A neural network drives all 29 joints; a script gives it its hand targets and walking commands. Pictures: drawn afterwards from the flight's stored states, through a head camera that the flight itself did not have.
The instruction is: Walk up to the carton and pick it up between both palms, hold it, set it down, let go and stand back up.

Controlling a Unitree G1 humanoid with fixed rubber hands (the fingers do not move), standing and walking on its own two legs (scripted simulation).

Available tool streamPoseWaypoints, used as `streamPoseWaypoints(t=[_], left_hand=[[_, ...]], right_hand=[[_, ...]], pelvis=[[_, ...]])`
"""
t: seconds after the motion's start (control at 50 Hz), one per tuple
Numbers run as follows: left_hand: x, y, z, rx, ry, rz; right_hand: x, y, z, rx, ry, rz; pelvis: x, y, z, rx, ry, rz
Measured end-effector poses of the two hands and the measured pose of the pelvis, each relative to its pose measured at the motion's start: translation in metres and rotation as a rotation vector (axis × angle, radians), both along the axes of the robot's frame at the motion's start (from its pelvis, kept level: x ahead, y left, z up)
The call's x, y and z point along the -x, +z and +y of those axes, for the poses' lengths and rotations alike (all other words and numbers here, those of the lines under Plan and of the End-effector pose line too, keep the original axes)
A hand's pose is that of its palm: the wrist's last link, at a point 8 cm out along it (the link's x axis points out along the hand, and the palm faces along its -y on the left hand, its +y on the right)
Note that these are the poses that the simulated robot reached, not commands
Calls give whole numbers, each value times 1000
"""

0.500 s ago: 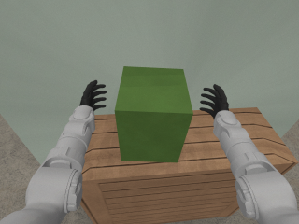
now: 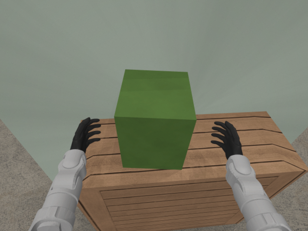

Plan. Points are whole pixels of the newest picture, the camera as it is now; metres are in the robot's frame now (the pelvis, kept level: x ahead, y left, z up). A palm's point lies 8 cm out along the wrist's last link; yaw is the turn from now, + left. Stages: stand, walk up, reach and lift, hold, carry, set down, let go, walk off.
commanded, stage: set down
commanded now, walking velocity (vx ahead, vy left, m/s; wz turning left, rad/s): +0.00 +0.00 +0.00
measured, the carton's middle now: (154, 121) +0.45 +0.03 +0.02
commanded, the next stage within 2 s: let go in 1.44 s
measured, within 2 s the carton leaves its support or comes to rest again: neither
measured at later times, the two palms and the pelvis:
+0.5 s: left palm (72, 177) +0.26 +0.24 +0.00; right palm (234, 180) +0.27 -0.19 +0.01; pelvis +0.01 +0.00 +0.00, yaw +0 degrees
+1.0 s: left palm (73, 194) +0.22 +0.24 -0.03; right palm (236, 200) +0.24 -0.20 -0.03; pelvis +0.03 +0.00 +0.00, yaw +0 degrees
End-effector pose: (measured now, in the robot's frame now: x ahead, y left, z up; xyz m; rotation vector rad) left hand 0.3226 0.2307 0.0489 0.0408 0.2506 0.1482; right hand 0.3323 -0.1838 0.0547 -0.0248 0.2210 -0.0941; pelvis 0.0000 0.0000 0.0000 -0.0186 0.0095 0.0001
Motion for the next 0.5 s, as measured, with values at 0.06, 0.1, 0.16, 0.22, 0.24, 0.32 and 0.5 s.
streamPoseWaypoints(t=[0.06,0.1,0.16,0.22,0.24,0.32,0.5], left_hand=[[9,-6,1,-2,2,2],[16,-9,2,-3,3,3],[25,-15,3,-3,5,11],[35,-22,5,-3,9,26],[38,-25,6,-4,12,31],[50,-35,9,-5,21,54],[66,-51,13,-6,35,106]], right_hand=[[8,-4,1,-3,7,-4],[14,-7,2,-3,11,-5],[23,-13,2,-2,11,0],[33,-20,0,3,7,15],[37,-22,0,5,5,20],[48,-32,-3,15,2,44],[62,-47,-6,35,21,90]], pelvis=[[-1,0,-1,-1,0,-7],[-2,0,-1,-2,0,-12],[-4,1,-2,-2,1,-22],[-5,1,-2,-3,1,-29],[-6,1,-2,-3,1,-31],[-8,1,-2,-4,2,-33],[-12,1,-1,-4,2,-34]])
